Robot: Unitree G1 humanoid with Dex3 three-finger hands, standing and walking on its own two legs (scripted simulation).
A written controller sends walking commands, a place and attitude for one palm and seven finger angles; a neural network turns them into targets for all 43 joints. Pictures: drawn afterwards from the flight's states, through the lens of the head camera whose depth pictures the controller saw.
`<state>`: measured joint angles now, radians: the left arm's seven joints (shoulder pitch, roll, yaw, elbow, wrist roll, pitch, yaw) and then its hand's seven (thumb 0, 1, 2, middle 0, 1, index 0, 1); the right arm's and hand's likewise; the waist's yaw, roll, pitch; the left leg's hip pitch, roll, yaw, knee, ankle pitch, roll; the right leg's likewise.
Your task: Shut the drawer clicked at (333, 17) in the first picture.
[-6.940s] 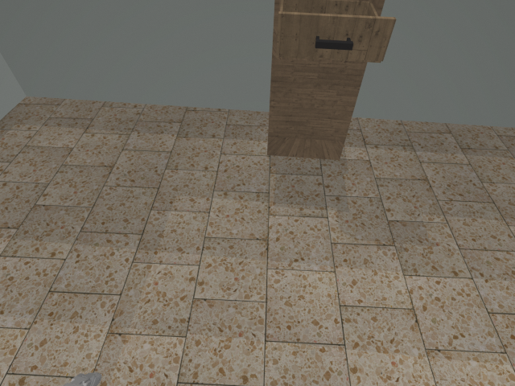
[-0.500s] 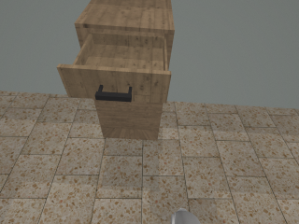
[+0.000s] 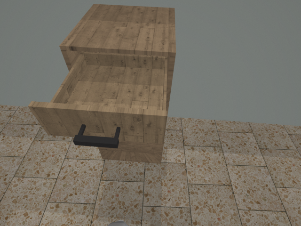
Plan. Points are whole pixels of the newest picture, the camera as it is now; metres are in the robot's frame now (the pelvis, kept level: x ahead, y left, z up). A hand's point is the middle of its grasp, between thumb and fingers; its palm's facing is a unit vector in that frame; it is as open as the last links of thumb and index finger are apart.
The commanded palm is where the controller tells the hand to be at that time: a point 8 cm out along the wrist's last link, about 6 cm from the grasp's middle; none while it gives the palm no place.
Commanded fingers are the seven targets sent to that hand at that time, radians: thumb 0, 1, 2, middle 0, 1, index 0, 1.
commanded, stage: come to a stop and stand still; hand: left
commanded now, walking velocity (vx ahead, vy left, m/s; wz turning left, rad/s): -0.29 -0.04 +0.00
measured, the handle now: (98, 135) +0.35 +0.18 +0.03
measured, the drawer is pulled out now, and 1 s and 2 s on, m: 0.29 0.29 0.29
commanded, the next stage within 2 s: look again from close up in 1.84 s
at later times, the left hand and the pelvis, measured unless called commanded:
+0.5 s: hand out of the picture +0.03 +0.18 -0.18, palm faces +0.03 -0.96 -0.29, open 7.4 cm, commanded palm none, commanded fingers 0.00 0.90 0.90 -0.20 -0.30 -0.20 -0.30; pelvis +0.00 -0.03 -0.01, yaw -2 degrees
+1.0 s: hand out of the picture -0.01 +0.18 -0.18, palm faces +0.03 -0.96 -0.26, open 7.4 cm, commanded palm none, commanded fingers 0.00 0.90 0.90 -0.20 -0.30 -0.20 -0.30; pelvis -0.02 -0.01 -0.01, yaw +0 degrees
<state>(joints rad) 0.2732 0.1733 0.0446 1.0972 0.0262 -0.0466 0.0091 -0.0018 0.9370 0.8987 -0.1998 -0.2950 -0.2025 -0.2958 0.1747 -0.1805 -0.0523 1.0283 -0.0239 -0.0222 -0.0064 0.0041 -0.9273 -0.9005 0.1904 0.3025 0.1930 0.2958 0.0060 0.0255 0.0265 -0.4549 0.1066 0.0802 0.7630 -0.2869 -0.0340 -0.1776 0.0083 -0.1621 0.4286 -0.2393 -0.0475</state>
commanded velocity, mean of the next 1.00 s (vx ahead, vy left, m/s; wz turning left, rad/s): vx -0.03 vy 0.03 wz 0.00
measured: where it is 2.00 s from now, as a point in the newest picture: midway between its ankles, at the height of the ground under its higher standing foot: outside the picture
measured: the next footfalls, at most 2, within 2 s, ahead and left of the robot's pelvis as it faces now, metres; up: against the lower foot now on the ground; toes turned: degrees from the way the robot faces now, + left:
left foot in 0.06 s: +0.13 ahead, +0.12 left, +0.00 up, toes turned +7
right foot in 0.50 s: +0.05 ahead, -0.13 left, +0.00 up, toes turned -5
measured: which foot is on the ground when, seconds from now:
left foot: up 0.00-0.04, down 0.06-0.50, up 0.52-0.92, down 0.94-1.00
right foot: down 0.00-0.10, up 0.12-0.48, down 0.50-1.00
